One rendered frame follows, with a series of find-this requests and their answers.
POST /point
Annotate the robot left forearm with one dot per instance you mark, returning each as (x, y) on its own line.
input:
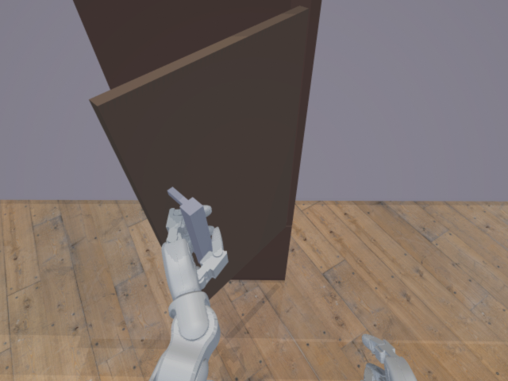
(195, 333)

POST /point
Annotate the robot right hand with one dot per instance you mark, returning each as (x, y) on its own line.
(396, 368)

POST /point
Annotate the robot left hand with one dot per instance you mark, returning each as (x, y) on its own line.
(180, 268)

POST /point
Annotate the cupboard door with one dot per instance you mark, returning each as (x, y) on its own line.
(218, 125)

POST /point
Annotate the handle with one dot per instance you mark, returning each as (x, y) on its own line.
(195, 219)

